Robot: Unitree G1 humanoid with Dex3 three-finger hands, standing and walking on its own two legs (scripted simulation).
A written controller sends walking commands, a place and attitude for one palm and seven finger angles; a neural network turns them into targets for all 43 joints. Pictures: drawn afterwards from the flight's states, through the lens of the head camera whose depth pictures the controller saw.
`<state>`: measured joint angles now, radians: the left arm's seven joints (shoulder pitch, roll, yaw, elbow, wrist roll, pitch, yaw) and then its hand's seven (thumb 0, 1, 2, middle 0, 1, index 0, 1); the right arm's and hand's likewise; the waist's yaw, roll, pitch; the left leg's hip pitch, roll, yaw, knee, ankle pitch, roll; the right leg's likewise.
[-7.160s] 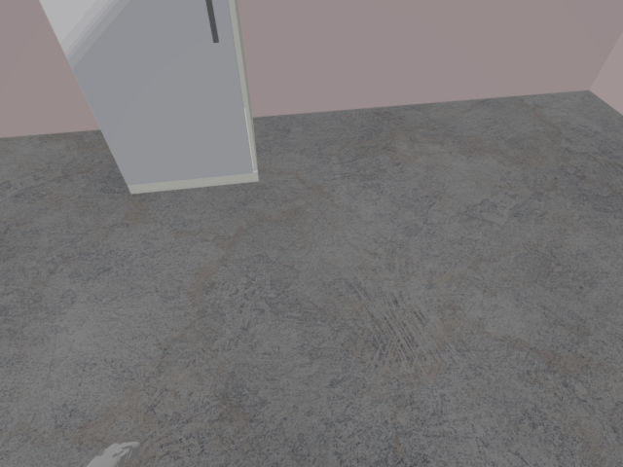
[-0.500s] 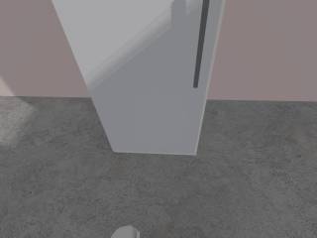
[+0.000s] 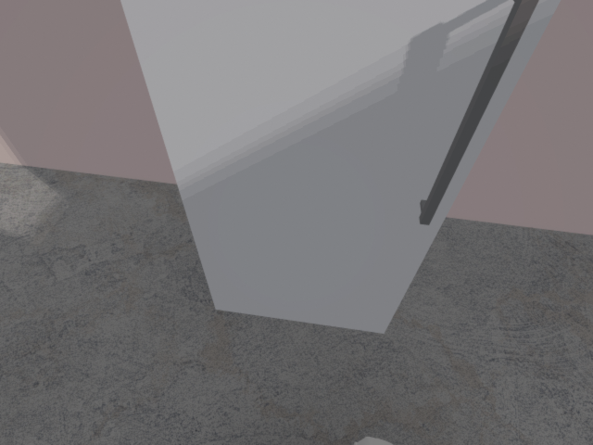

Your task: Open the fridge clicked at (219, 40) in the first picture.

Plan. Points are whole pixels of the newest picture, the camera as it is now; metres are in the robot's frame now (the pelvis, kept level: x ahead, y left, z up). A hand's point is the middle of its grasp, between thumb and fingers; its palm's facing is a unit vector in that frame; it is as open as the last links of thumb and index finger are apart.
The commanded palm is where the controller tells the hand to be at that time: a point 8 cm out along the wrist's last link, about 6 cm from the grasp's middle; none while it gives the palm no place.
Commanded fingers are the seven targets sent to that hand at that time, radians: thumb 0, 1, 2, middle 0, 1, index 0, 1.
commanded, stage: take the last steps up to it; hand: right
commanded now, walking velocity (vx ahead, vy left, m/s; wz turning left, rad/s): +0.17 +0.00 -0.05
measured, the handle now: (460, 131) +0.56 -0.20 +0.14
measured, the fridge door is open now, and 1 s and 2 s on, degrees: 0 0 0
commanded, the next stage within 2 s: come to a stop and stand still in 0.08 s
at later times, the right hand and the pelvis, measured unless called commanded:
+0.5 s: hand out of the picture +0.11 -0.18 -0.18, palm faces +0.05 +0.97 -0.22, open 7.3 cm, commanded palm none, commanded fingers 0.00 -0.90 -0.90 0.20 0.30 0.20 0.30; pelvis +0.09 +0.01 +0.00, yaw +0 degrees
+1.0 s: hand out of the picture +0.06 -0.18 -0.17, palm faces +0.09 +0.97 -0.23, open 7.3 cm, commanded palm none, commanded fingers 0.00 -0.90 -0.90 0.20 0.30 0.20 0.30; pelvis +0.03 +0.01 +0.00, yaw +0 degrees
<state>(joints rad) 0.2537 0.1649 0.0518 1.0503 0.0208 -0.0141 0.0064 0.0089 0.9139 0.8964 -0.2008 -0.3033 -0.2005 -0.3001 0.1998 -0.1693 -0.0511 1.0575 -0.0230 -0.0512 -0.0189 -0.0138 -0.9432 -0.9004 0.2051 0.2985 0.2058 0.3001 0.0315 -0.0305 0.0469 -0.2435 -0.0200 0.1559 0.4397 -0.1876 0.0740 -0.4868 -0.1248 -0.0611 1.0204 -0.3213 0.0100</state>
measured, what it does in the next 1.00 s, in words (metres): steps on the spot: right foot, then left foot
